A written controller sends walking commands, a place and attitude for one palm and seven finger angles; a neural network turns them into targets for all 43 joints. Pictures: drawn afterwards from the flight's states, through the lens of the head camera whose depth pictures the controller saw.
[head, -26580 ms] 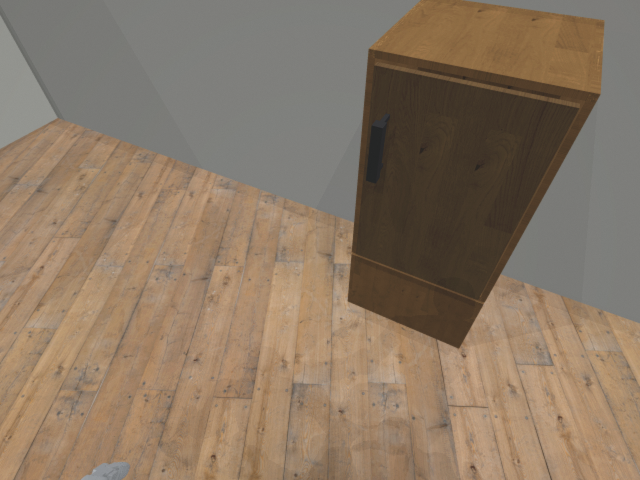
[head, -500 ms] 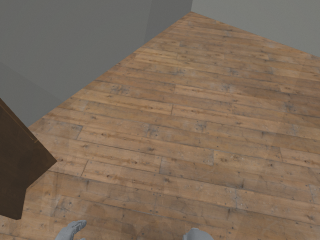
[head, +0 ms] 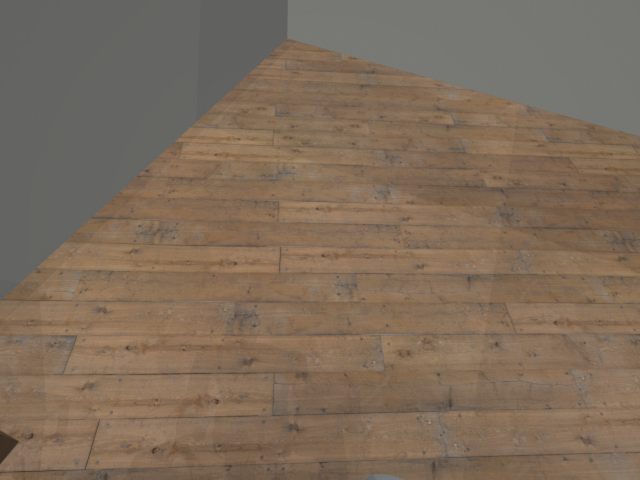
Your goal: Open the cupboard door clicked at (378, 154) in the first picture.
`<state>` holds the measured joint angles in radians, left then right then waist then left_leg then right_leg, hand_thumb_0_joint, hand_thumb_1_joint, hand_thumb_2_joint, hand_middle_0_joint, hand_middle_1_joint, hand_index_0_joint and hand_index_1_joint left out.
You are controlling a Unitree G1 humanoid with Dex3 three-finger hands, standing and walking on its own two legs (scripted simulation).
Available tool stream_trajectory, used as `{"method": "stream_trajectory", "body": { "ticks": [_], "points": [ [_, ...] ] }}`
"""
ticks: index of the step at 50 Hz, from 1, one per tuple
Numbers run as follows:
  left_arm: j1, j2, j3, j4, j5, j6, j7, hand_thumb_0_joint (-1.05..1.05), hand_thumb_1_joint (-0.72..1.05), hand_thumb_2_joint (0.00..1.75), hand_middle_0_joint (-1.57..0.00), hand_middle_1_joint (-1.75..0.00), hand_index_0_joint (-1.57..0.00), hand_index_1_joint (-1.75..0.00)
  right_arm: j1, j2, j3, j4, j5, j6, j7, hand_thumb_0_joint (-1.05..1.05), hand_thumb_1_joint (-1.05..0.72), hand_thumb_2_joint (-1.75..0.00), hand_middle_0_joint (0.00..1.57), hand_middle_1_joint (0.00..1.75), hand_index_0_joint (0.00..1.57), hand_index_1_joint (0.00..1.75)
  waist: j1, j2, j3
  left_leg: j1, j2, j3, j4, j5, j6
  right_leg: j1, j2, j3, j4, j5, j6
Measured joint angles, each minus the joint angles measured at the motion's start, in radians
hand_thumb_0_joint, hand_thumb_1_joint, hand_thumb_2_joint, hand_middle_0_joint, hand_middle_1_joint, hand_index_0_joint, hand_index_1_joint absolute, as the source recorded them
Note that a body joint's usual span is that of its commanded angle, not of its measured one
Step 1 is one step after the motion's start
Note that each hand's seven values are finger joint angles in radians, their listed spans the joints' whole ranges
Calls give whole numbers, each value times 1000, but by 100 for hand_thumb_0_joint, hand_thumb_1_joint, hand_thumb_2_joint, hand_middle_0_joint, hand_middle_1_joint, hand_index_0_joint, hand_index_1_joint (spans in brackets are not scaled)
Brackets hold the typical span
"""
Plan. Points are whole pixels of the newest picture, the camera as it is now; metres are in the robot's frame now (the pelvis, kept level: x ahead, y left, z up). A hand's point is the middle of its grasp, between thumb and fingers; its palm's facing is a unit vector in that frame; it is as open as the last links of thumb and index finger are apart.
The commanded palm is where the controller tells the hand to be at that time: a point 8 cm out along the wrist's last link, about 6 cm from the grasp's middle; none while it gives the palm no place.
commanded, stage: walk to a spot facing it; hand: left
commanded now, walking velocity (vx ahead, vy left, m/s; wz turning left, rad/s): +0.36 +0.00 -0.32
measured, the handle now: out of the picture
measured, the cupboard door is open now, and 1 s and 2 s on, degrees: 48 48 48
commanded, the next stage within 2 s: turn to face it in 0.96 s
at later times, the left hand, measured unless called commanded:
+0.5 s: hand (248, 379) +0.28 +0.12 -0.16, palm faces -0.08 -0.98 -0.20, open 7.2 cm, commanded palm none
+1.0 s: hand (297, 238) +0.57 +0.07 -0.16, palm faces -0.18 -0.96 -0.20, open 7.4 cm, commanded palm none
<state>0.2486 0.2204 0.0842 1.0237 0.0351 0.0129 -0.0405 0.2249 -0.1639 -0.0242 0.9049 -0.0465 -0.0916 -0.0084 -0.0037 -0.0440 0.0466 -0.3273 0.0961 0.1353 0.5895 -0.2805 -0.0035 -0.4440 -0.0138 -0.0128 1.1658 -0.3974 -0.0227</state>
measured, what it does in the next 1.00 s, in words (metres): walks ahead: right foot, then left foot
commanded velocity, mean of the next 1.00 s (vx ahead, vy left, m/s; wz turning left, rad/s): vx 0.36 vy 0.00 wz -0.14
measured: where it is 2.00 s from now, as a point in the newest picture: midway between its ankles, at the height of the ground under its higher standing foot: (368, 348)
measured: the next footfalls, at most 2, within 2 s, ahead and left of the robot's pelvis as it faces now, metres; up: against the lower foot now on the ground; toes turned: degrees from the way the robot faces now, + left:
right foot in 0.26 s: +0.22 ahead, -0.15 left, +0.00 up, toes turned -12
left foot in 0.62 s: +0.44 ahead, +0.05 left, +0.00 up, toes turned +1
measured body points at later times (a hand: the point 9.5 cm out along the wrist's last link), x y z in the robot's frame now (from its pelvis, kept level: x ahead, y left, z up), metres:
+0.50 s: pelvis +0.22 -0.06 +0.01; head +0.25 -0.06 +0.46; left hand +0.29 +0.17 -0.15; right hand +0.22 -0.30 -0.14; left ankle +0.29 +0.08 -0.69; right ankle +0.18 -0.15 -0.73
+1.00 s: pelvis +0.44 -0.10 +0.00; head +0.45 -0.11 +0.45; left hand +0.58 +0.12 -0.14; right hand +0.35 -0.33 -0.16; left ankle +0.40 +0.05 -0.73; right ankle +0.50 -0.23 -0.73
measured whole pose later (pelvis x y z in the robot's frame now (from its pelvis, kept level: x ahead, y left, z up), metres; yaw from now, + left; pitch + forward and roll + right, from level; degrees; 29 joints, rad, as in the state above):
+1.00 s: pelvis +0.44 -0.10 +0.00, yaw -11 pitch -1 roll +1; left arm 0.16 0.20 0.07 0.99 0.03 -0.03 -0.04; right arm 0.38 -0.19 -0.05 1.09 -0.03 -0.03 0.00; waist -0.02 -0.01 0.04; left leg -0.12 0.10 0.18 0.50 -0.36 -0.05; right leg -0.39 -0.09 -0.11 0.58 -0.24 -0.01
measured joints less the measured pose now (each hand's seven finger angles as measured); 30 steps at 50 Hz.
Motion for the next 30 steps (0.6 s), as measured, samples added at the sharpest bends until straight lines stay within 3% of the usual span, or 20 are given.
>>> {"method": "stream_trajectory", "body": {
  "ticks": [2,5,11,13,15,17,18,23,30],
  "points": [
    [-30,4,2,-14,1,-1,-5,2,91,90,-19,-30,-20,-30,34,14,3,28,3,-1,-8,0,-91,-90,20,30,20,30,7,-1,3,58,1,15,-73,13,-6,-64,-27,-21,21,57,10],
    [-70,-4,-4,-39,0,-2,-11,1,91,90,-19,-30,-19,-30,83,5,-6,73,6,6,-10,0,-93,-90,21,30,20,30,5,18,7,138,11,41,-162,20,-14,-102,-56,-52,-140,107,17],
    [-150,-8,-13,-59,0,-9,-17,1,91,90,-19,-30,-19,-30,181,-18,-12,142,5,37,1,0,-92,-90,21,30,20,30,-41,45,25,250,36,82,-167,-64,-62,-24,-48,-108,-504,160,2],
    [-163,3,-17,-70,2,-32,-16,1,91,90,-19,-30,-19,-30,225,-17,-11,164,14,48,6,0,-92,-90,21,30,20,30,-48,32,20,227,48,85,-33,-139,-69,42,-42,-103,-586,160,-34],
    [-173,-8,-13,-70,-9,-56,0,1,91,90,-19,-30,-20,-30,210,-24,-13,198,25,74,9,0,-92,-90,20,30,20,30,-42,48,41,120,53,12,271,-221,-49,47,-29,-108,-517,140,-39],
    [-155,-22,-17,-65,-15,-61,16,1,91,90,-19,-30,-20,-30,173,-30,-21,213,26,89,9,1,-92,-90,20,30,20,30,-44,60,49,6,44,-43,481,-191,-40,94,-11,-116,-533,115,-35],
    [-138,-27,-19,-58,-16,-60,23,1,91,90,-19,-30,-20,-30,153,-29,-24,211,24,91,9,1,-92,-90,20,30,20,30,-46,60,46,-40,44,-51,514,-165,-40,122,-3,-116,-563,117,-31],
    [-44,-34,-11,1,-13,-64,41,0,94,90,-20,-30,-20,-30,61,-8,-31,154,20,76,19,1,-91,-90,20,30,20,30,-37,36,10,-161,47,-45,334,-49,-49,247,23,-98,-718,134,-34],
    [72,-30,-19,74,-14,-64,29,0,93,90,-20,-30,-20,-30,-59,5,-24,98,20,46,35,0,-91,-90,20,30,20,30,11,27,4,-110,6,-19,1,79,-31,385,30,-73,-746,42,0]
  ]
}}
